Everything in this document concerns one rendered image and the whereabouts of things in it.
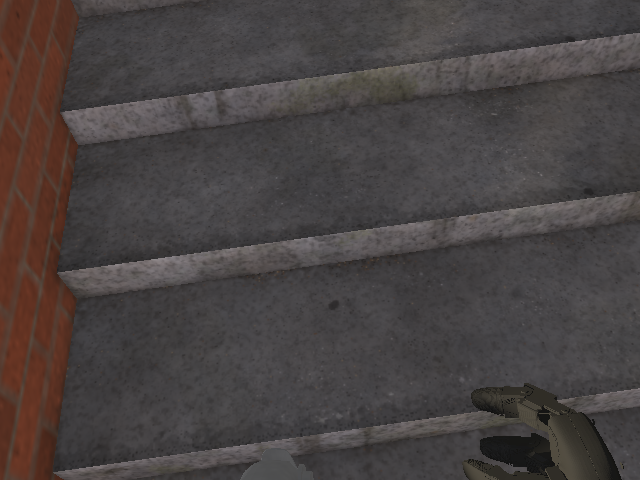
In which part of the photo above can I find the robot left thigh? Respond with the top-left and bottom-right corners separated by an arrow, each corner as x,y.
240,460 -> 314,480

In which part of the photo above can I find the robot right hand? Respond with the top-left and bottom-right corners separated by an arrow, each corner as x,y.
462,383 -> 624,480

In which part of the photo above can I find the robot left shin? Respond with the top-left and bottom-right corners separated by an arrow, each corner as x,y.
241,448 -> 297,478

